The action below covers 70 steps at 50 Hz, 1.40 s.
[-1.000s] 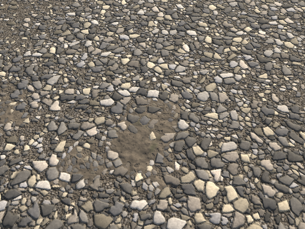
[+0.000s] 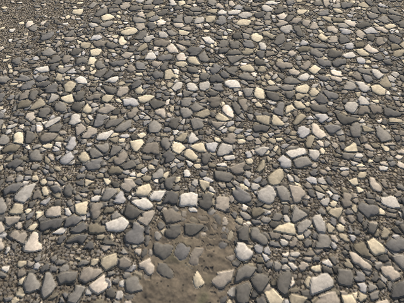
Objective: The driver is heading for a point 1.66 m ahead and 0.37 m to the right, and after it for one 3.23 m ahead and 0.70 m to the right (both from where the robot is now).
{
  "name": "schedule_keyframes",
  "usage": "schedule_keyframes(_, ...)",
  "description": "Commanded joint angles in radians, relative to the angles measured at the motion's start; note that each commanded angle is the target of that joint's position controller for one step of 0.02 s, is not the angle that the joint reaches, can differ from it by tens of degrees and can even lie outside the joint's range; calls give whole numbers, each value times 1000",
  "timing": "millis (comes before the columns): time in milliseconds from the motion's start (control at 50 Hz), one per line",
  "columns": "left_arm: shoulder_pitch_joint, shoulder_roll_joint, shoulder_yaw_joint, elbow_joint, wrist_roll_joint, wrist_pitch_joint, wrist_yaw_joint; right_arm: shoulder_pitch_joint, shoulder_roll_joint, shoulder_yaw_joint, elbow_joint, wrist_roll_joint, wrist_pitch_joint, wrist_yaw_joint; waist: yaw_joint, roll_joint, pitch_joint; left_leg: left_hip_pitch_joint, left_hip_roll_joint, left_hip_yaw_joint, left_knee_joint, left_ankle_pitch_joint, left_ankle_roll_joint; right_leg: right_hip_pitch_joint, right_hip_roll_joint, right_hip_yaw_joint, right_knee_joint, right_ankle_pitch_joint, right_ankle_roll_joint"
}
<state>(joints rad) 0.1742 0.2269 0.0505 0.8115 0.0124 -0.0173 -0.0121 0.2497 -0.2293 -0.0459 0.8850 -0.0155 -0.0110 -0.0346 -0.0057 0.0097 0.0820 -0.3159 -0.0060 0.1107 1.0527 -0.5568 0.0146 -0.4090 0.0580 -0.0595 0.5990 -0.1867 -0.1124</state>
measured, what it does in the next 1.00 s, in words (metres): steps on the spot, turning right: left foot, then right foot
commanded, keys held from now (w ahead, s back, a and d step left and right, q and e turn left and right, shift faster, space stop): e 0.52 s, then no key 0.48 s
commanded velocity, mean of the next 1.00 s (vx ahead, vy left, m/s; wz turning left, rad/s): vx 0.02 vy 0.00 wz -0.41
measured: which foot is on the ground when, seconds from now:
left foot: up 0.00-0.44, down 0.46-1.00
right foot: down 0.00-0.46, up 0.48-0.84, down 0.86-1.00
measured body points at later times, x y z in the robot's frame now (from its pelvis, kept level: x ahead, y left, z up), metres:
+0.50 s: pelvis +0.02 +0.04 +0.02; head +0.05 +0.05 +0.46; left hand +0.19 +0.28 -0.11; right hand +0.05 -0.26 -0.09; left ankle +0.05 +0.14 -0.72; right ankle +0.06 -0.06 -0.71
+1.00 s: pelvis +0.00 +0.03 +0.02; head +0.01 +0.02 +0.47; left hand +0.22 +0.20 -0.10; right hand -0.05 -0.23 -0.12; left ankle +0.05 +0.14 -0.72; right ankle -0.06 -0.05 -0.72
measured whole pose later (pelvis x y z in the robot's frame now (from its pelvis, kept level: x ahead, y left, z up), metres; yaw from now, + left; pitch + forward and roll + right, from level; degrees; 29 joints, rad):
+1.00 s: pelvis +0.00 +0.03 +0.02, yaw -24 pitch -1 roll +0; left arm 0.16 0.22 0.00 0.83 0.01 0.02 0.02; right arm 0.26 -0.26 -0.03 0.84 -0.01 0.03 -0.01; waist -0.04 0.04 0.04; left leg -0.18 0.02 0.03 0.43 -0.22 0.00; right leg -0.14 0.05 0.04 0.42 -0.26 -0.04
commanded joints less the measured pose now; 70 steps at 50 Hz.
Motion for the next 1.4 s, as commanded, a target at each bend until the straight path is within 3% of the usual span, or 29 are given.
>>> schedule_keyframes(20,96,159,48,-37,-13,29,21,11,-95,-21,-84,-5,10,0,24,-29,-118,-256,32,-145,210,46,-26,237,-332,424,-278,451,-237)
schedule_keyframes(40,58,134,41,-48,-14,36,25,-7,-110,-26,-93,-15,13,-1,7,-41,-85,-245,45,-146,142,101,-32,188,-278,387,-302,363,-191)
schedule_keyframes(80,45,135,42,-55,-4,36,23,31,-97,-25,-86,-25,34,3,-10,-70,-124,-181,26,-134,100,153,-42,150,-225,340,-307,349,-160)
schedule_keyframes(140,62,177,56,-58,0,29,16,21,-81,-21,-100,-13,48,3,-5,-71,-159,-179,18,-142,11,168,-56,165,-202,356,-312,256,-141)
schedule_keyframes(240,81,196,66,-71,7,48,16,-67,-101,-23,-142,-8,56,-1,36,-126,-135,-206,9,-165,-131,176,-65,178,-187,467,-360,-108,-116)
schedule_keyframes(360,66,204,75,-85,16,57,7,-63,-106,-16,-165,11,34,-9,40,-141,-141,-87,-42,-172,-309,130,-31,173,-178,561,-336,-68,-98)
schedule_keyframes(420,24,199,77,-92,5,65,1,41,-108,-14,-150,21,19,-18,-13,-146,-141,97,-76,-159,-560,181,10,111,-144,587,-316,-44,-43)
schedule_keyframes(440,9,187,73,-98,-6,65,3,84,-122,-18,-140,16,13,-27,-38,-126,-132,199,-51,-171,-714,249,24,45,-99,561,-291,-125,7)
schedule_keyframes(460,44,133,60,-106,-16,62,8,68,-206,-35,-154,1,10,-37,-8,27,-126,264,135,-353,-848,148,66,-52,-5,458,-139,-293,73)
schedule_keyframes(480,48,119,61,-120,-20,55,15,-30,-290,-50,-200,-11,13,-35,9,222,-92,220,381,-637,-919,126,166,-201,163,200,129,-349,108)
schedule_keyframes(500,33,201,79,-107,25,52,17,-62,-253,-44,-202,-23,16,-26,20,112,-56,88,401,-571,-874,301,221,-166,70,186,326,-337,121)
schedule_keyframes(520,57,201,83,-92,25,53,9,-101,-184,-24,-214,-17,12,-22,54,73,-60,51,337,-473,-835,437,208,-110,60,188,422,-290,119)
schedule_keyframes(540,93,186,80,-73,25,60,2,-130,-149,-15,-218,-12,9,-15,74,66,-60,50,266,-369,-806,530,177,-94,60,186,495,-240,122)
schedule_keyframes(580,128,172,73,-55,19,74,-12,-122,-142,-11,-228,-10,7,-12,64,133,-86,125,206,-270,-762,690,167,-121,67,164,587,-217,139)
schedule_keyframes(680,19,131,44,-84,3,85,-11,27,-168,-22,-178,-6,2,-5,-22,140,-103,321,230,-260,-697,869,198,-149,47,161,389,-251,172)
schedule_keyframes(780,-3,113,16,-80,-14,87,3,19,-196,-29,-154,-11,9,16,-33,196,-120,254,225,-240,-655,912,196,91,22,58,67,-294,142)
schedule_keyframes(820,38,102,7,-59,-16,77,11,10,-199,-30,-138,-3,19,21,1,179,-118,226,212,-233,-611,922,171,195,16,34,-156,-144,117)
schedule_keyframes(840,58,102,2,-47,-7,66,16,11,-192,-28,-129,2,21,21,21,145,-116,171,202,-225,-590,865,127,297,-9,57,-325,35,103)
schedule_keyframes(860,63,145,5,-45,11,50,23,34,-161,-20,-131,4,16,22,7,75,-154,77,181,-211,-563,715,70,435,-105,174,-360,113,82)
schedule_keyframes(880,39,236,17,-56,18,41,29,60,-89,-1,-161,6,8,29,-38,-147,-166,-49,73,-119,-502,371,15,497,-312,394,-309,415,12)
schedule_keyframes(900,18,170,-1,-41,2,33,31,23,-89,5,-136,8,23,17,1,-174,-142,53,53,-111,-532,117,3,338,-360,371,-281,483,-74)
schedule_keyframes(920,-24,132,-16,-45,5,25,29,12,-104,2,-128,5,34,13,-15,-159,-101,70,47,-118,-539,134,2,311,-319,345,-287,417,-71)
schedule_keyframes(940,-53,121,-23,-41,7,22,32,0,-107,1,-116,4,36,14,-17,-157,-79,91,40,-118,-582,208,1,286,-274,310,-288,343,-42)
schedule_keyframes(980,-47,138,-23,-20,0,20,43,9,-127,-3,-95,-1,30,20,-23,-175,-77,167,53,-127,-668,406,-8,262,-202,261,-281,281,17)
schedule_keyframes(1020,-13,137,-23,3,-7,19,41,33,-140,0,-60,-1,18,25,-9,-120,-77,191,77,-145,-687,461,-13,249,-162,246,-305,133,44)
schedule_keyframes(1060,0,128,-26,33,-5,19,41,31,-126,3,-27,1,16,26,-6,-45,-32,171,83,-153,-703,459,-12,247,-150,237,-307,86,45)
schedule_keyframes(1100,7,131,-26,59,-5,16,42,31,-114,6,-3,0,15,22,-8,-25,-32,175,89,-160,-720,473,-10,255,-146,230,-295,109,43)
schedule_keyframes(1400,64,105,-42,215,-6,6,48,35,-90,19,155,3,16,8,-9,-12,-35,215,104,-168,-726,459,6,224,-130,211,-318,82,48)
Keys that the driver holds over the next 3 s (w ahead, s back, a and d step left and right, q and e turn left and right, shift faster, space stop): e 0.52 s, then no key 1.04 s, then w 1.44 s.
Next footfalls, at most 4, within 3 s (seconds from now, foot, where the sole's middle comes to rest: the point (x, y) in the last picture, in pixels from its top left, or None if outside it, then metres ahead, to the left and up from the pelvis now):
0.46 left None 0.09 0.13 -0.76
0.86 right None -0.02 -0.06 -0.76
2.26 right None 0.36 -0.17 -0.76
2.80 left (259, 222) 0.72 -0.15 -0.76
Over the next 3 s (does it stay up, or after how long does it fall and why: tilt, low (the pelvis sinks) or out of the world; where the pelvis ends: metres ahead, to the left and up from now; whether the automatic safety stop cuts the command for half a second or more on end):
stays up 0.64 -0.18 0.02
